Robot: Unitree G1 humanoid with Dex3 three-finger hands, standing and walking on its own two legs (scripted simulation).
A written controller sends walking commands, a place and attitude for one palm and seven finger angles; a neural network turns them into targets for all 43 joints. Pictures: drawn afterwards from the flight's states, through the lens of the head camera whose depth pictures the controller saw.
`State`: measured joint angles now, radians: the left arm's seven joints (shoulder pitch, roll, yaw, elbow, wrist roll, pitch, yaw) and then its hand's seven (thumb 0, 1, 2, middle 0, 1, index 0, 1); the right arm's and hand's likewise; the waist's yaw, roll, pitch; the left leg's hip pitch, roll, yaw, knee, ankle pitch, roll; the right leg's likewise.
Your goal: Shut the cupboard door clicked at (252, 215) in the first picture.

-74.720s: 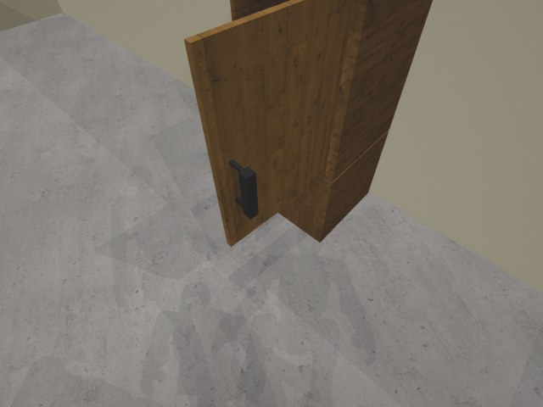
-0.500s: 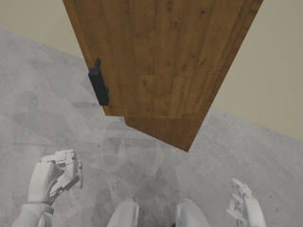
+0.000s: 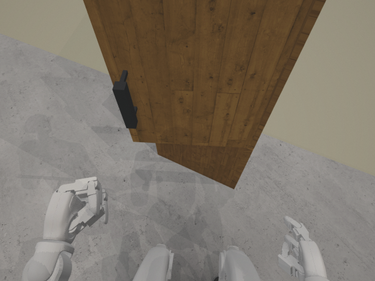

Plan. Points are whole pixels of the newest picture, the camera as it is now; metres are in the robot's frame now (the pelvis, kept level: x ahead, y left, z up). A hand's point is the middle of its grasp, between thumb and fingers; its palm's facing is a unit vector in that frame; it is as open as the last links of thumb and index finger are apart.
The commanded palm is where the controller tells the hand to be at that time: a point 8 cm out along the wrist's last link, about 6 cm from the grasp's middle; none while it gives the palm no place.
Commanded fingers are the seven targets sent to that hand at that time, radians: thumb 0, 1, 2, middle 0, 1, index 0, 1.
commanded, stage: bring the fist close to the handle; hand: left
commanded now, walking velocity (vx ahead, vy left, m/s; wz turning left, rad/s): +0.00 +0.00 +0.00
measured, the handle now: (128, 100) +0.53 +0.20 +0.03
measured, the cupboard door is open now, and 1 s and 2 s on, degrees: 23 23 15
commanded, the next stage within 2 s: push the door shut along its arc in 1.24 s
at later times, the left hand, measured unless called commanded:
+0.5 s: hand (120, 156) +0.36 +0.18 +0.04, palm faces +0.00 -1.00 -0.01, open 3.1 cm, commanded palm +0.34 +0.23 +0.04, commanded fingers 0.00 0.90 0.90 -1.30 -1.50 -1.30 -1.50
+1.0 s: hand (133, 126) +0.45 +0.17 +0.03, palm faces +0.02 -1.00 -0.02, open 3.2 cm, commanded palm +0.41 +0.22 +0.03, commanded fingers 0.00 0.90 0.90 -1.30 -1.50 -1.30 -1.50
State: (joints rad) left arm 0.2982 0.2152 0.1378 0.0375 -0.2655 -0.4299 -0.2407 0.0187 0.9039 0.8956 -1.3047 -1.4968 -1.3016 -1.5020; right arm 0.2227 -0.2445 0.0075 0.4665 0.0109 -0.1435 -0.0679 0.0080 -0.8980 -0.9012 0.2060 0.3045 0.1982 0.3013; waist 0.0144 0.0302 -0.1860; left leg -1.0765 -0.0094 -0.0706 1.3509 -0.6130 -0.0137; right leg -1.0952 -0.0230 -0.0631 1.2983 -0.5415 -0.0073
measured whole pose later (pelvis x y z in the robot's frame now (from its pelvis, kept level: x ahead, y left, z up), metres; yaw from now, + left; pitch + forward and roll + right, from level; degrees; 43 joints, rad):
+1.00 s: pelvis +0.00 +0.01 +0.00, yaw -2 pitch +25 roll -1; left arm -0.57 0.30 0.31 0.86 -0.15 -0.50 -0.16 0.03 0.91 0.90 -1.30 -1.50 -1.30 -1.50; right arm 0.29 -0.25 -0.01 0.61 -0.01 -0.01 -0.02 0.00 -0.90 -0.90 0.21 0.30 0.20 0.30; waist -0.09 0.03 -0.17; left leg -1.19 0.00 -0.02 1.33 -0.59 0.00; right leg -1.23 -0.01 -0.02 1.29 -0.50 0.01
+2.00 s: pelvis -0.02 +0.01 -0.02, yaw -2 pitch +28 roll -3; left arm -0.90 0.49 0.35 1.16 -0.11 -0.47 -0.34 0.02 0.90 0.90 -1.31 -1.50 -1.32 -1.50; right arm 0.32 -0.28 0.02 0.64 -0.01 0.02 -0.02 0.00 -0.90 -0.90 0.21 0.30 0.20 0.30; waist -0.17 0.04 -0.15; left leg -1.31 0.00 -0.06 1.41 -0.58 0.00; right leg -1.32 -0.01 -0.05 1.32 -0.48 0.01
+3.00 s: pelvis -0.01 +0.02 -0.04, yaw -6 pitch +36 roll -6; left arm -1.27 0.55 0.47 1.19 0.04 -0.27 -0.05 0.01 0.89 0.90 -1.30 -1.50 -1.30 -1.50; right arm 0.42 -0.24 0.07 0.57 -0.08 0.02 0.05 0.00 -0.90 -0.90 0.20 0.30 0.20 0.30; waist -0.29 0.08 -0.13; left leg -1.51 0.04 -0.06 1.50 -0.62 0.01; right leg -1.52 0.03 -0.05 1.38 -0.49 0.02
